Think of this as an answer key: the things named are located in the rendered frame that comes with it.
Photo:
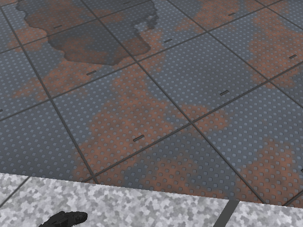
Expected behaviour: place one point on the robot left hand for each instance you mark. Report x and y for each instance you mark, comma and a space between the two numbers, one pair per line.
67, 219

